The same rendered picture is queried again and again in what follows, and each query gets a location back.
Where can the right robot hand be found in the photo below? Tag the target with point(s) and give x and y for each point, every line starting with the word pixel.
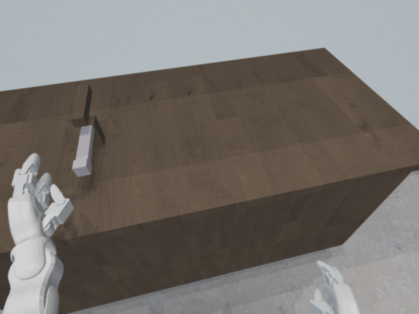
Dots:
pixel 340 297

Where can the counter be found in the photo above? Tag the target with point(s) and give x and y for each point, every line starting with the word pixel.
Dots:
pixel 203 170

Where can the tap lever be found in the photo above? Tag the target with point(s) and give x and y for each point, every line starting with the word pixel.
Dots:
pixel 82 166

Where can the left robot hand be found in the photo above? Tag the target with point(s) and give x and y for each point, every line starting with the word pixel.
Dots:
pixel 26 208

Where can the left robot forearm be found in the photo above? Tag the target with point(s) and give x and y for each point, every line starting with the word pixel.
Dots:
pixel 34 277

